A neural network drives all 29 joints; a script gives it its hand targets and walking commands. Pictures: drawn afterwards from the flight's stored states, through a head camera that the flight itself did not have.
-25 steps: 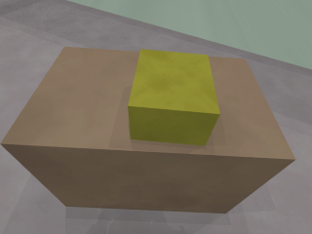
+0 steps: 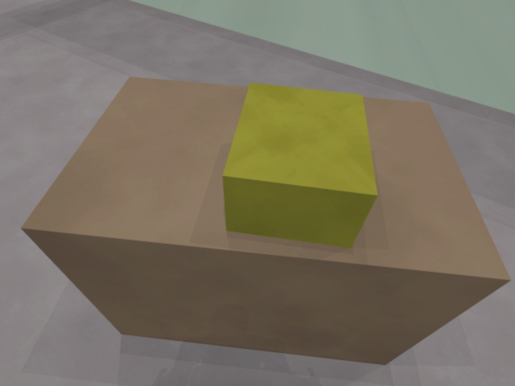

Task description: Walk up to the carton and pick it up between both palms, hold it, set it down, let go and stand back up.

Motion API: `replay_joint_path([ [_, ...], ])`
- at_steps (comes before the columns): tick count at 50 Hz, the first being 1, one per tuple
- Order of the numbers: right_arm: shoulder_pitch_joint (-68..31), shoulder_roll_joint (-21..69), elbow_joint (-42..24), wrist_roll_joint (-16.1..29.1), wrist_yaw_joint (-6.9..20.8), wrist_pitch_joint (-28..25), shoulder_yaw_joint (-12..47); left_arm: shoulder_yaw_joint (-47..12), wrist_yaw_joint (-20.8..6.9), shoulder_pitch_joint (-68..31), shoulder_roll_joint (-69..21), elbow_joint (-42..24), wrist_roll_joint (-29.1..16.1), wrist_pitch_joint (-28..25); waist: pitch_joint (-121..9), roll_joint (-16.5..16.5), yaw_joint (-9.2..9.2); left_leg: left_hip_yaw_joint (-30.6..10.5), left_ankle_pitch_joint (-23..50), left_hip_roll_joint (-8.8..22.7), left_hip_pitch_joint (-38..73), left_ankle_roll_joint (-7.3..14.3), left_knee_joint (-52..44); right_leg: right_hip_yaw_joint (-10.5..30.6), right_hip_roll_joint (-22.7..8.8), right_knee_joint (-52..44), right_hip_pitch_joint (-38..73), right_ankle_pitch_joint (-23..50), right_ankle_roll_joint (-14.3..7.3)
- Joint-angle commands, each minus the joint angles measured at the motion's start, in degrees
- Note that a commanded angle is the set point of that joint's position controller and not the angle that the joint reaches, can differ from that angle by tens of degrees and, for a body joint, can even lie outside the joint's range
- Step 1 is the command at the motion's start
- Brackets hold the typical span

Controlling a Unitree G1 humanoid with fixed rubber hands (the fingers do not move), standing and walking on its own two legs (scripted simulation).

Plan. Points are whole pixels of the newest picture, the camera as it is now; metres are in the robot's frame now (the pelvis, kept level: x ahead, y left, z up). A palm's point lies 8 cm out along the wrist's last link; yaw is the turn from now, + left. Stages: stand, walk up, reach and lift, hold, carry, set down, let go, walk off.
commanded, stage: walk up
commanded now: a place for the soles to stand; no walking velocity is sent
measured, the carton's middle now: (297, 159) +0.55 -0.10 +0.01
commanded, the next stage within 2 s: none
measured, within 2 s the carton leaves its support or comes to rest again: neither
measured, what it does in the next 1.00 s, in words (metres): stands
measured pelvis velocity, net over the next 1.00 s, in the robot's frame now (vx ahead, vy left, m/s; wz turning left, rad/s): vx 0.00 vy -0.04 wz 0.02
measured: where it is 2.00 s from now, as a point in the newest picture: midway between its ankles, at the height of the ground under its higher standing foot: outside the picture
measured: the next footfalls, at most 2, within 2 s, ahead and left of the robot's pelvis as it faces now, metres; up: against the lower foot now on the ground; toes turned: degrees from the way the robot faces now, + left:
none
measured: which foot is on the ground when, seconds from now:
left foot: down 0.00-1.00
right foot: down 0.00-1.00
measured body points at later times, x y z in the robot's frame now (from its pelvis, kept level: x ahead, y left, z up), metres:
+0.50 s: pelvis -0.01 -0.01 +0.00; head +0.01 -0.01 +0.45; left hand +0.02 +0.26 -0.14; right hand +0.06 -0.27 -0.14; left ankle +0.00 +0.12 -0.73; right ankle -0.01 -0.10 -0.73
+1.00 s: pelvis +0.00 -0.04 +0.01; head +0.01 -0.05 +0.46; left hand +0.01 +0.22 -0.13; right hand +0.06 -0.30 -0.14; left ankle +0.00 +0.12 -0.73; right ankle +0.00 -0.15 -0.73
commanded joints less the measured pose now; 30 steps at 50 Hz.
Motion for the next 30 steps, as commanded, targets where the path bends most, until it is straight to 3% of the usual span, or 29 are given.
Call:
replay_joint_path([
  [1, 3.6, -5.7, -3.3, 0.0, -0.5, -0.8, -1.5, 2.2, 0.5, 1.3, 8.7, -3.1, -0.2, -0.1, -0.8, -1.2, -0.12, 0.0, 12.9, 0.3, -0.3, 5.2, 0.1, 7.0, -7.4, -7.1, -0.9, 9.3, -2.7],
  [3, 4.6, -7.1, -3.5, 0.1, -0.6, -0.9, -2.0, 2.0, 0.4, 0.6, 8.1, -3.7, 0.2, 0.2, -1.7, 0.0, -0.5, -3.0, 15.1, 2.0, 1.3, 6.3, -1.1, 5.6, -6.0, -4.1, -2.4, 7.2, -1.7],
  [5, 5.9, -9.7, -3.5, 0.2, -0.7, -0.9, -2.9, 1.7, 0.2, 0.1, 7.0, -4.4, 0.7, 0.5, -1.5, 3.4, -1.16, -10.6, 14.9, 6.9, 1.3, 9.3, -5.8, 4.5, -3.4, 1.8, -4.3, 4.1, 0.3],
  [7, 5.0, -12.3, -3.4, 0.3, -0.9, -0.6, -3.8, 1.4, 0.0, 0.7, 5.5, -5.0, 1.2, 0.6, 0.6, 7.4, -1.04, -17.2, 11.7, 11.3, 0.2, 12.7, -10.3, 6.2, -1.9, 3.9, -6.4, -1.6, 1.4],
  [8, 4.4, -12.5, -3.3, 0.5, -0.9, -0.5, -3.9, 1.4, 0.1, 0.6, 5.5, -5.3, 1.3, 0.5, 1.4, 7.6, -0.89, -18.1, 11.1, 11.8, -1.3, 13.2, -11.1, 6.8, -2.0, 3.3, -6.1, -3.0, 1.5],
  [9, 3.6, -12.1, -3.4, 0.3, -0.8, -0.5, -3.5, 1.4, 0.1, 1.0, 5.5, -5.2, 1.3, 0.2, 1.6, 6.9, -0.27, -17.5, 11.2, 11.4, -2.4, 12.7, -11.0, 7.4, -2.4, 1.3, -4.5, -2.1, 1.3],
  [11, -0.5, -10.2, -4.8, 0.3, -0.2, -0.5, -2.8, 1.7, 0.0, 4.6, 6.3, -4.4, 0.9, -0.8, -0.2, 7.1, 1.83, -10.3, 12.2, 6.9, -5.6, 9.3, -7.2, 8.9, -4.5, -4.7, 2.6, 5.9, 0.6],
  [12, -2.1, -8.0, -5.4, 0.0, 0.0, -0.5, -2.0, 2.4, 0.0, 6.3, 8.3, -3.7, 0.6, -1.2, -1.4, 3.7, 3.17, -5.0, 12.1, 3.1, -7.3, 6.5, -2.7, 10.8, -6.6, -8.3, 6.2, 10.7, -0.2],
  [13, -1.9, -5.2, -5.9, 0.1, 0.2, -0.5, -1.2, 3.0, 0.1, 6.3, 10.2, -3.4, 0.0, -1.4, -2.3, -1.7, 2.54, 0.3, 7.0, -1.7, -8.7, 4.0, 3.0, 14.3, -10.3, -11.8, 7.7, 14.5, -1.9],
  [14, -1.1, -3.6, -5.7, 0.0, -0.1, -0.3, -0.8, 3.1, 0.4, 4.9, 10.7, -3.3, -0.7, -1.3, -1.0, -3.5, 1.92, 3.9, 0.2, -3.2, -8.7, 2.8, 5.2, 15.7, -13.7, -13.7, 6.0, 17.0, -3.8],
  [16, -0.3, -3.1, -5.2, 0.0, -0.6, -0.2, -0.7, 2.7, 0.5, 3.3, 9.5, -3.5, -0.8, -0.8, 0.3, -6.2, 1.32, 4.3, -6.4, -2.9, -7.5, 3.5, 5.0, 14.9, -13.9, -14.4, 4.2, 17.6, -4.9],
  [18, 1.6, -3.4, -4.7, 0.2, -0.6, -0.7, -0.9, 2.3, 0.5, 1.4, 9.3, -4.2, -0.6, -0.2, 0.4, -5.6, 0.16, 3.8, -0.3, -1.8, -2.7, 4.8, 1.7, 10.9, -11.9, -12.2, -0.1, 16.0, -4.6],
  [20, 3.7, -4.8, -4.3, 0.3, -0.4, -1.4, -1.6, 2.0, 0.4, -0.6, 8.6, -4.9, -0.2, 0.1, -1.2, -4.4, -1.17, 0.8, 13.2, 0.4, 3.4, 6.5, -1.1, 6.8, -7.8, -6.4, -3.4, 15.1, -2.9],
  [21, 5.6, -6.2, -4.0, 0.0, -0.5, -1.6, -2.2, 1.9, 0.2, -1.3, 8.4, -5.2, 0.3, 0.1, -3.0, -4.1, -1.96, -3.7, 18.3, 3.3, 7.0, 8.1, -2.7, 5.7, -6.3, -1.9, -5.1, 14.4, -1.7],
  [22, 7.2, -8.8, -4.1, -0.1, -0.7, -1.7, -3.0, 1.6, -0.1, -1.5, 7.2, -5.9, 0.5, 0.1, -4.2, -1.7, -2.53, -10.3, 20.0, 8.3, 9.5, 10.6, -5.8, 5.3, -4.5, 3.7, -8.6, 8.8, 0.1],
  [23, 8.1, -9.6, -3.5, -0.2, -0.6, -1.5, -3.2, 0.8, -0.1, 0.8, 4.0, -5.3, 0.6, 0.1, -4.0, 2.1, -2.15, -16.7, 12.3, 12.7, 8.1, 13.1, -11.5, 5.6, -2.1, 5.4, -8.8, -4.1, 1.2],
  [24, 7.0, -10.8, -3.4, 0.2, -0.7, -1.1, -3.5, 0.8, 0.0, 1.6, 3.4, -4.9, 0.6, 0.4, -1.2, 4.0, -1.97, -19.5, 4.8, 15.4, 5.0, 15.4, -15.1, 7.4, -1.1, 7.8, -10.0, -13.4, 1.6],
  [25, 5.0, -11.6, -3.2, 0.4, -0.9, -0.8, -4.0, 0.9, 0.3, 2.1, 3.0, -5.1, 0.8, 0.4, 1.6, 6.8, -1.5, -21.0, 0.5, 17.2, 2.1, 17.0, -16.6, 9.3, -2.5, 10.8, -11.2, -13.7, 1.7],
  [26, 2.5, -11.2, -3.6, 0.4, -0.8, -0.7, -3.7, 1.0, 0.4, 2.3, 3.6, -5.1, 0.8, 0.2, 3.0, 9.0, -1.0, -19.7, 0.0, 16.8, -0.2, 17.0, -17.8, 10.4, -3.1, 11.4, -10.8, -12.2, 2.1],
  [28, -3.1, -9.7, -4.9, -0.1, -0.4, -0.6, -3.0, 1.4, 0.2, 5.7, 4.5, -4.0, 0.5, -0.8, 2.6, 10.7, 1.56, -12.8, 4.7, 12.8, -2.2, 13.6, -15.2, 11.3, -3.8, 3.7, -6.4, -3.4, 2.1],
  [30, -6.2, -7.7, -5.6, -0.2, 0.4, -0.8, -2.1, 2.3, 0.1, 9.0, 6.3, -2.4, 0.2, -2.1, -0.2, 5.5, 3.61, -4.5, 10.1, 6.8, -3.0, 8.8, -8.2, 11.2, -3.8, -6.8, 1.8, 11.2, 1.6],
])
